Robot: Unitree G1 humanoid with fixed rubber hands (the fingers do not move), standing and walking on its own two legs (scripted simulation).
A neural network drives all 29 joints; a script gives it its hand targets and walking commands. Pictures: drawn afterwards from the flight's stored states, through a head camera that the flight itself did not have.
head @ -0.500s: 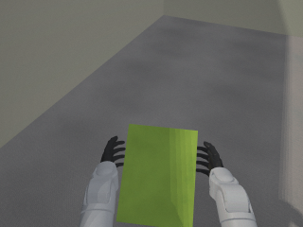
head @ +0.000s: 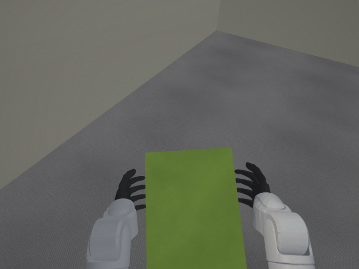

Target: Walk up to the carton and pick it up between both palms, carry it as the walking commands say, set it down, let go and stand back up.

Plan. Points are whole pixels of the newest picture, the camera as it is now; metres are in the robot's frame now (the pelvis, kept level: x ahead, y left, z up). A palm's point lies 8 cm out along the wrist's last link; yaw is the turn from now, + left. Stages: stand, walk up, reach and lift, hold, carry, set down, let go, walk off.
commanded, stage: carry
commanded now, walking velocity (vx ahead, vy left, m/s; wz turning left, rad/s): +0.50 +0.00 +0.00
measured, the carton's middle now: (191, 207) +0.30 +0.00 -0.05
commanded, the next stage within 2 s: none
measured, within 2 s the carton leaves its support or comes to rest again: neither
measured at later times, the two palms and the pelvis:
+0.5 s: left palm (125, 122) +0.47 +0.17 +0.08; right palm (227, 128) +0.45 -0.10 +0.08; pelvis +0.15 +0.05 +0.00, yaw -2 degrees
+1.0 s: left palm (117, 111) +0.53 +0.20 +0.07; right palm (211, 118) +0.51 -0.06 +0.06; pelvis +0.22 +0.09 -0.01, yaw -5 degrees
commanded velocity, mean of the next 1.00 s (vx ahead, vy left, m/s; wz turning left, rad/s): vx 0.08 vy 0.00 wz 0.00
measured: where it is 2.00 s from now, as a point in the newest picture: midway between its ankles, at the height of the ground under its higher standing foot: outside the picture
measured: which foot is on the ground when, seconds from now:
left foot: up 0.00-0.00, down 0.02-0.42, up 0.44-0.52, down 0.54-1.00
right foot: down 0.00-0.04, up 0.06-0.38, down 0.40-1.00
